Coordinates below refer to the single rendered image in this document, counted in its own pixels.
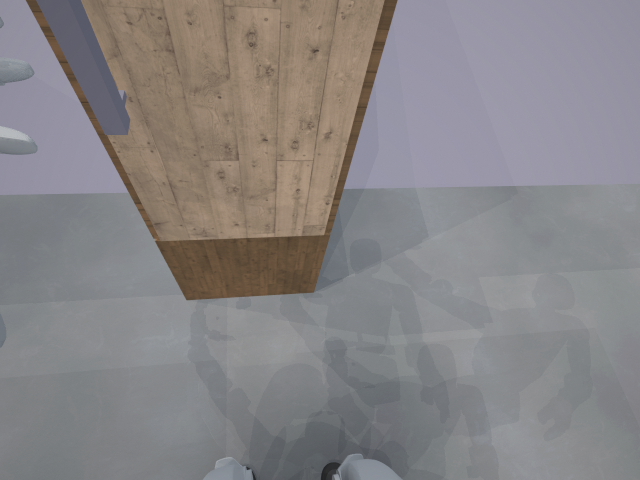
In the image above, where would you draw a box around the left robot hand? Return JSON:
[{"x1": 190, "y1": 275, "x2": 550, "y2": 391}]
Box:
[{"x1": 0, "y1": 17, "x2": 38, "y2": 155}]

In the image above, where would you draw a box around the robot shin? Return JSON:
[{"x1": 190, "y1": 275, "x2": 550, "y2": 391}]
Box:
[
  {"x1": 338, "y1": 454, "x2": 364, "y2": 470},
  {"x1": 214, "y1": 457, "x2": 242, "y2": 469}
]

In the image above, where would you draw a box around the robot left shin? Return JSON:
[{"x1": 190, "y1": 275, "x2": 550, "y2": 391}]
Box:
[{"x1": 214, "y1": 457, "x2": 242, "y2": 469}]

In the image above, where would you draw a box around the handle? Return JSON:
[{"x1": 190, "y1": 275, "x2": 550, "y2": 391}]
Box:
[{"x1": 36, "y1": 0, "x2": 130, "y2": 135}]

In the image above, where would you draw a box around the robot right shin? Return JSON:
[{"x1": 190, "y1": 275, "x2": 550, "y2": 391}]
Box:
[{"x1": 338, "y1": 454, "x2": 364, "y2": 470}]

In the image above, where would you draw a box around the cupboard door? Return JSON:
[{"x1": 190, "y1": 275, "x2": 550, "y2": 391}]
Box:
[{"x1": 81, "y1": 0, "x2": 385, "y2": 241}]

